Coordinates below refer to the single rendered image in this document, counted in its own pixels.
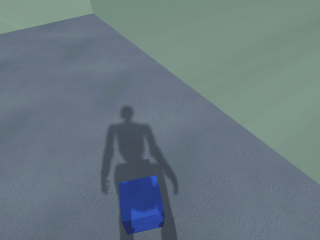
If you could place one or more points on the carton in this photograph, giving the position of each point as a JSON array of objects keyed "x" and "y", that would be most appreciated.
[{"x": 141, "y": 205}]

